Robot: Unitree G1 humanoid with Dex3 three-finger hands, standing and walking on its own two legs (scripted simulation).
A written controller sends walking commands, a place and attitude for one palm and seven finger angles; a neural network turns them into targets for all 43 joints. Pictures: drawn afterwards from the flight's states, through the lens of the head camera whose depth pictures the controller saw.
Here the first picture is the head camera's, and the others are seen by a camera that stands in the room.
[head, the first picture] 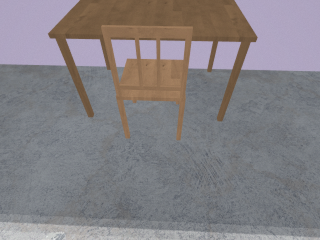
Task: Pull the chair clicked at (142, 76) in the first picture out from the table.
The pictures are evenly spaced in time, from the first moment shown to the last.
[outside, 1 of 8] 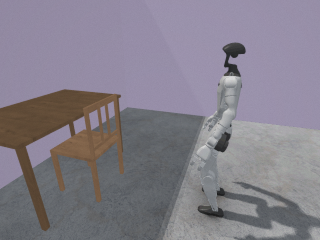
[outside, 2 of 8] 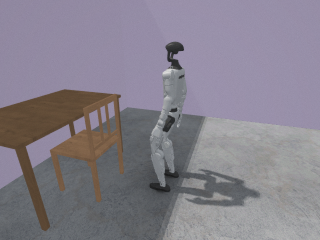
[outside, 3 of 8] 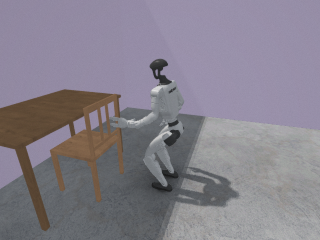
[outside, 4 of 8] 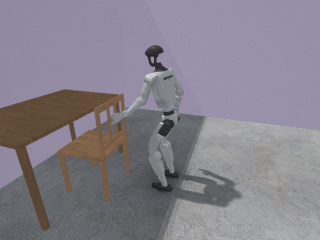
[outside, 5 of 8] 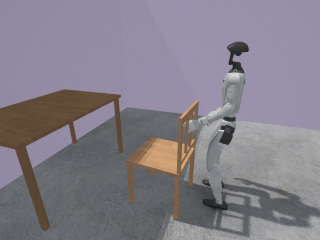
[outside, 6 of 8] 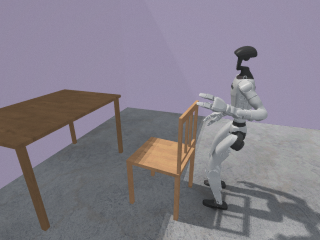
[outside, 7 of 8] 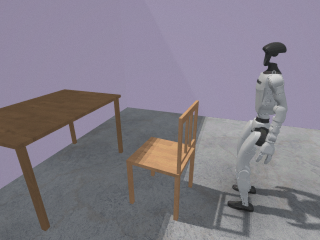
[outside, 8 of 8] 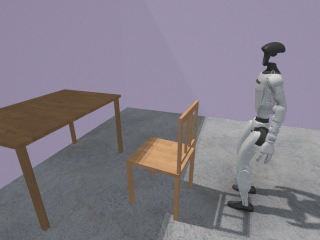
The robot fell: no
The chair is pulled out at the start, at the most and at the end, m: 0.00 0.71 0.71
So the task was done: yes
